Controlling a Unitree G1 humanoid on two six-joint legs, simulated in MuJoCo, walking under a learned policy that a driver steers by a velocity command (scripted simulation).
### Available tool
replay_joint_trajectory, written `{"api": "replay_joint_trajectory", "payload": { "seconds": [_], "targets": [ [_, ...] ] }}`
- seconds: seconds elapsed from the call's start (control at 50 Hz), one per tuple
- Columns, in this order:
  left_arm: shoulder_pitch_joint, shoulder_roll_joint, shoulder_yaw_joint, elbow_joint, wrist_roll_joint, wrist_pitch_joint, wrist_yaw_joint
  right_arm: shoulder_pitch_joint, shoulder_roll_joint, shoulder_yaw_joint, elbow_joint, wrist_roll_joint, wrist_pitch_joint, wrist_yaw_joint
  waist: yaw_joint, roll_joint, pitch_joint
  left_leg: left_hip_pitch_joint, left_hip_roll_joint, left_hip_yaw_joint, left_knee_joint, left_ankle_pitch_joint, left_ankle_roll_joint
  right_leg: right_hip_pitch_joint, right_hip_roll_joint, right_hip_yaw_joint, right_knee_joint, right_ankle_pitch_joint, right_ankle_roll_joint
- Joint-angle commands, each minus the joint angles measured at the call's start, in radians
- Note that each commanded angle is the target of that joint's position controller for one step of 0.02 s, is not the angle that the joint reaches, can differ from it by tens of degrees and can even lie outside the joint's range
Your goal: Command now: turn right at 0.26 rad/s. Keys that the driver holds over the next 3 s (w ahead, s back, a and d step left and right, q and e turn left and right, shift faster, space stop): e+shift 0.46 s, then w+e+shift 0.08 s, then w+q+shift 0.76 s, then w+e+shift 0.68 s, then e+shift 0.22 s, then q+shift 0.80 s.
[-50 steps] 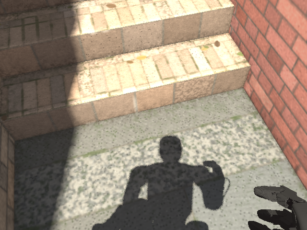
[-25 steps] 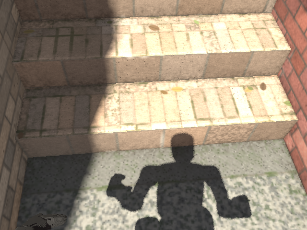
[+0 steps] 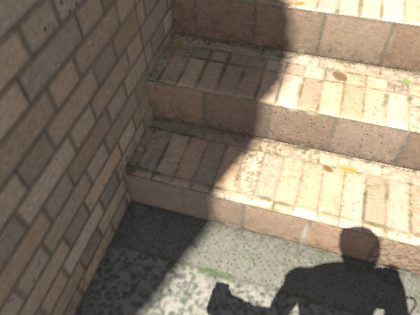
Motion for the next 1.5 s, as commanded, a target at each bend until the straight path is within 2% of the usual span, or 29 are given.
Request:
{"api": "replay_joint_trajectory", "payload": {
  "seconds": [0.02, 0.08, 0.1, 0.12, 0.16, 0.2, 0.24, 0.4, 0.42, 0.44, 0.46, 0.48, 0.52, 0.56, 0.66, 0.68, 0.7, 0.9, 0.98, 1.02, 1.08, 1.1, 1.12, 1.14, 1.2, 1.32, 1.38, 1.46, 1.5],
  "targets": [
    [-0.055, 0.247, 0.075, -0.077, -0.021, -0.012, -0.005, 0.046, -0.116, -0.03, -0.05, 0.011, -0.025, -0.009, -0.034, -0.191, -0.13, 0.014, -0.059, 0.037, -0.252, 0.076, 0.032, 0.187, -0.209, 0.373, -0.081, 0.368, -0.194],
    [-0.024, 0.187, 0.063, -0.079, -0.043, -0.027, 0.002, 0.153, -0.188, -0.047, -0.021, -0.009, -0.033, -0.021, -0.084, -0.087, -0.232, 0.387, 0.112, -0.056, -0.4, 0.435, 0.142, -0.036, -0.135, 0.329, 0.054, 0.222, -0.077],
    [-0.016, 0.128, 0.053, -0.104, -0.039, -0.042, -0.003, 0.118, -0.26, -0.067, -0.01, -0.034, -0.018, -0.023, -0.052, 0.198, -0.193, 0.425, 0.274, -0.199, -0.359, 0.645, 0.269, -0.283, 0.008, 0.127, 0.198, -0.097, -0.002],
    [0.0, 0.176, 0.068, -0.089, -0.032, -0.048, -0.003, 0.069, -0.202, -0.058, -0.031, -0.058, -0.013, -0.018, -0.073, 0.281, -0.205, 0.4, 0.398, -0.27, -0.4, 0.837, 0.39, -0.349, 0.026, 0.036, 0.423, -0.421, 0.046],
    [0.057, 0.208, 0.095, -0.049, -0.039, -0.017, 0.003, -0.023, -0.114, -0.029, -0.057, -0.053, -0.019, -0.015, -0.042, 0.16, -0.178, 0.358, 0.34, -0.135, -0.391, 0.84, 0.366, -0.388, -0.027, 0.039, 0.67, -0.375, 0.094],
    [0.063, 0.166, 0.085, -0.054, -0.023, 0.025, 0.012, -0.066, -0.114, -0.034, -0.049, -0.009, -0.028, -0.013, -0.029, 0.15, -0.122, 0.327, 0.284, -0.028, -0.393, 0.796, 0.317, -0.415, -0.068, 0.012, 0.666, -0.27, 0.143],
    [0.03, 0.139, 0.073, -0.09, -0.037, 0.043, 0.001, -0.078, -0.126, -0.046, -0.039, -0.01, -0.02, -0.016, -0.038, 0.146, -0.098, 0.285, 0.269, 0.028, -0.423, 0.711, 0.324, -0.397, -0.091, -0.031, 0.6, -0.188, 0.17],
    [0.095, 0.177, 0.099, -0.143, -0.03, 0.06, -0.025, -0.067, -0.169, -0.078, 0.0, 0.025, -0.034, 0.02, -0.012, 0.12, -0.148, 0.188, 0.297, 0.189, -0.241, 0.524, 0.231, -0.05, -0.047, -0.15, 0.133, -0.041, 0.045],
    [0.171, 0.222, 0.123, -0.123, -0.025, 0.058, -0.004, -0.002, -0.133, -0.071, 0.025, 0.018, -0.038, 0.03, 0.01, 0.015, -0.169, 0.099, 0.233, 0.247, -0.069, 0.425, 0.169, 0.098, -0.027, -0.09, 0.034, 0.089, -0.002],
    [0.225, 0.383, 0.164, -0.137, -0.025, 0.051, 0.023, -0.019, -0.071, -0.05, -0.028, -0.033, -0.041, 0.031, 0.008, -0.328, -0.159, -0.249, 0.089, 0.298, 0.282, -0.079, 0.057, 0.304, -0.271, 0.319, -0.033, 0.56, -0.14],
    [0.214, 0.405, 0.156, -0.17, 0.022, 0.017, 0.008, -0.122, -0.066, -0.041, -0.079, -0.039, -0.048, 0.024, 0.039, -0.349, -0.288, -0.407, -0.036, 0.066, 0.499, -0.284, 0.046, 0.319, -0.414, 0.638, -0.112, 0.505, -0.341],
    [0.282, 0.342, 0.154, -0.139, 0.024, 0.024, -0.003, -0.078, -0.088, -0.033, -0.055, -0.072, -0.021, 0.038, 0.077, -0.158, -0.313, -0.393, 0.034, 0.016, 0.484, -0.195, 0.089, 0.353, -0.376, 0.541, -0.156, 0.208, -0.265],
    [0.161, 0.272, 0.125, -0.133, 0.02, 0.04, -0.013, -0.116, -0.118, -0.041, -0.042, -0.059, -0.027, 0.062, 0.017, -0.119, -0.157, -0.351, 0.062, 0.025, 0.343, -0.009, 0.117, 0.176, -0.255, 0.458, -0.251, -0.422, -0.179],
    [0.11, 0.248, 0.111, -0.132, 0.012, 0.041, -0.011, -0.057, -0.144, -0.049, -0.006, -0.083, -0.023, 0.081, -0.016, -0.182, -0.125, -0.266, 0.033, 0.065, 0.302, 0.075, 0.107, 0.091, -0.207, 0.407, -0.308, -0.478, -0.145],
    [0.208, 0.205, 0.091, -0.047, 0.015, -0.024, -0.011, -0.018, -0.104, -0.03, 0.04, -0.063, -0.037, 0.11, 0.005, -0.15, -0.089, -0.344, 0.055, 0.088, 0.166, 0.249, 0.11, 0.184, -0.232, 0.311, -0.363, -0.401, -0.136],
    [0.194, 0.203, 0.078, -0.068, -0.011, -0.062, 0.024, -0.067, -0.11, -0.038, 0.004, 0.039, -0.086, 0.07, 0.01, -0.151, -0.066, -0.44, 0.084, 0.021, 0.171, 0.301, 0.119, 0.23, -0.3, 0.333, -0.325, -0.359, -0.16],
    [0.241, 0.222, 0.091, -0.026, 0.014, -0.06, 0.011, -0.044, -0.113, -0.027, 0.037, -0.058, -0.061, 0.094, 0.018, -0.12, -0.086, -0.447, 0.068, 0.06, 0.172, 0.301, 0.117, 0.244, -0.284, 0.311, -0.389, -0.43, -0.146],
    [0.197, 0.193, 0.074, 0.038, 0.038, -0.113, 0.018, -0.086, -0.11, -0.045, 0.034, -0.049, -0.04, 0.142, -0.006, -0.065, 0.052, -0.595, 0.051, 0.013, 0.228, 0.42, 0.136, 0.243, -0.331, -0.038, -0.464, -0.255, -0.068],
    [0.175, 0.182, 0.069, 0.078, 0.048, -0.123, 0.017, -0.117, -0.077, -0.021, 0.029, -0.028, -0.045, 0.154, -0.01, -0.096, 0.088, -0.447, 0.087, 0.153, 0.026, 0.411, 0.213, 0.273, -0.284, -0.219, -0.485, -0.055, -0.049],
    [0.18, 0.199, 0.071, 0.095, 0.048, -0.117, 0.015, -0.12, -0.066, -0.012, 0.023, -0.023, -0.044, 0.145, -0.017, -0.092, 0.059, -0.315, 0.031, 0.225, -0.044, 0.32, 0.274, 0.312, -0.28, -0.28, -0.366, 0.452, -0.041],
    [0.149, 0.26, 0.083, 0.079, 0.052, -0.076, 0.019, 0.241, -0.147, -0.049, 0.109, -0.024, -0.063, 0.107, -0.201, -0.124, -0.21, 0.06, -0.138, 0.279, -0.065, 0.104, 0.357, 0.346, -0.297, -0.298, 0.282, 1.151, -0.035],
    [0.154, 0.227, 0.065, 0.069, 0.056, -0.08, 0.02, 0.438, -0.219, -0.078, 0.169, -0.029, -0.064, 0.088, -0.272, -0.04, -0.308, 0.386, -0.113, 0.137, -0.118, 0.036, 0.371, 0.111, -0.25, -0.291, 0.614, 0.909, -0.007],
    [0.133, 0.069, 0.028, -0.015, 0.031, -0.109, -0.007, 0.349, -0.358, -0.115, 0.167, -0.033, -0.051, 0.075, -0.14, 0.369, -0.291, 0.611, 0.148, -0.491, -0.378, -0.222, 0.512, -0.425, 0.013, -0.228, 1.013, -0.128, 0.073],
    [0.092, 0.111, 0.015, -0.035, 0.054, -0.129, -0.008, 0.322, -0.367, -0.117, 0.13, -0.024, -0.06, 0.082, -0.153, 0.201, -0.366, 0.677, 0.212, -0.762, -0.504, -0.165, 0.552, -0.556, 0.025, 0.003, 1.133, -0.187, 0.043],
    [-0.019, 0.12, -0.001, -0.067, 0.063, -0.138, 0.0, 0.233, -0.238, -0.087, 0.148, -0.009, -0.073, 0.049, -0.078, -0.071, -0.146, 0.333, 0.141, -0.442, -0.512, 0.252, 0.437, -0.451, -0.136, 0.052, 0.842, -0.006, 0.045],
    [-0.034, 0.07, -0.036, -0.099, 0.095, -0.092, -0.019, 0.211, -0.159, -0.053, 0.129, -0.002, -0.097, 0.027, -0.043, -0.006, -0.101, 0.18, 0.031, -0.22, -0.53, 0.684, 0.437, -0.441, -0.129, -0.075, 0.73, 0.001, 0.098],
    [-0.056, 0.034, -0.036, -0.115, 0.103, -0.072, -0.006, 0.319, -0.122, -0.037, 0.161, -0.032, -0.11, 0.026, -0.081, 0.083, -0.128, 0.466, 0.098, -0.261, -0.41, 0.924, 0.428, -0.809, -0.147, -0.07, 1.147, -0.097, 0.045],
    [-0.683, -0.053, -0.062, -0.36, 0.057, -0.095, 0.054, 0.825, -0.087, -0.044, 0.34, -0.133, -0.14, -0.012, -0.371, 0.157, 0.023, 1.156, 0.271, -0.297, -0.246, 1.414, 0.433, -1.903, -0.048, 0.008, 1.898, -0.881, -0.055],
    [-0.742, -0.114, -0.113, -0.456, 0.032, -0.111, 0.047, 0.697, -0.056, -0.024, 0.353, -0.128, -0.15, -0.009, -0.217, 0.038, 0.045, 0.869, 0.265, -0.109, -0.498, 1.262, 0.289, -1.661, -0.06, 0.044, 1.555, -0.914, -0.122]
  ]
}}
